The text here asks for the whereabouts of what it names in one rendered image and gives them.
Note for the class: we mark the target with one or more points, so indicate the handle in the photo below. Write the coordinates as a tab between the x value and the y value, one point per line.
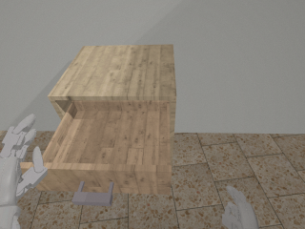
92	198

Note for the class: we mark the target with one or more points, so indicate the robot left hand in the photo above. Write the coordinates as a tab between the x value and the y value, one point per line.
15	144

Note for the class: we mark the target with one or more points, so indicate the robot left forearm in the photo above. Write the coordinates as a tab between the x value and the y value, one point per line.
9	214

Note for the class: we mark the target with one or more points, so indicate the drawer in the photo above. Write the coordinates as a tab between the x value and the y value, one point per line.
126	142

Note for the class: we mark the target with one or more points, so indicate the cabinet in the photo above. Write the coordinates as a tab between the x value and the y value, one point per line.
119	73

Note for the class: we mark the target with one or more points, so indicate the robot right hand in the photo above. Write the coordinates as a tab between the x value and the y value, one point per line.
243	214

